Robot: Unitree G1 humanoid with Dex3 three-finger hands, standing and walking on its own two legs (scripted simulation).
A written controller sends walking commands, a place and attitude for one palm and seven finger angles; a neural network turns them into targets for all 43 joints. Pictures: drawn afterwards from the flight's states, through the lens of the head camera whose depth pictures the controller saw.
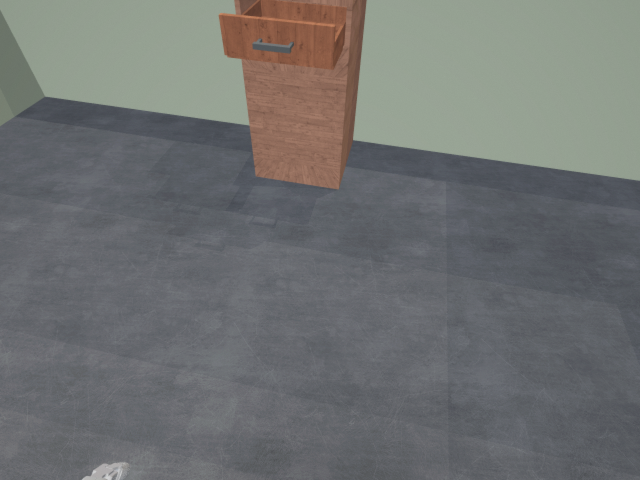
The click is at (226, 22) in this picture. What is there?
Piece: drawer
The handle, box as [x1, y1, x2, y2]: [252, 38, 293, 53]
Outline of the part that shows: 252,43 254,49 289,53 293,45 293,42 290,42 288,45 262,43 260,38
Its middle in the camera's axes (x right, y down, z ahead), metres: -0.16 -0.64 +1.27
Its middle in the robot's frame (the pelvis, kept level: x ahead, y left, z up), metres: +1.37 +0.23 -0.01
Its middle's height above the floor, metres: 0.76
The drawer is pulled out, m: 0.20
